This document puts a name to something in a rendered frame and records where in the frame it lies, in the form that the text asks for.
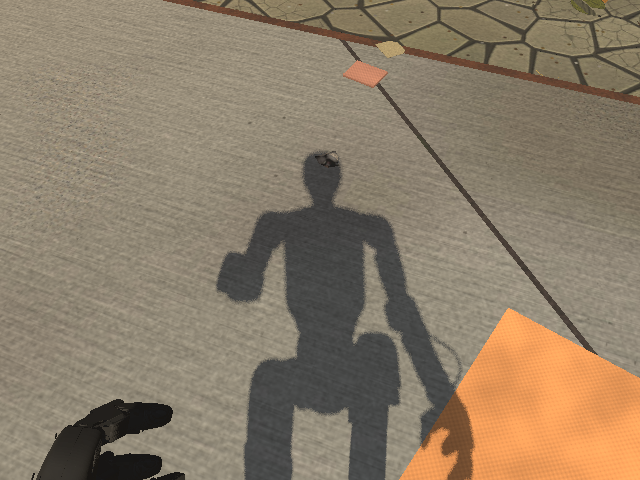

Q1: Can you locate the left robot hand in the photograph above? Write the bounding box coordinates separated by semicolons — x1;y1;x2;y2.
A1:
31;399;185;480

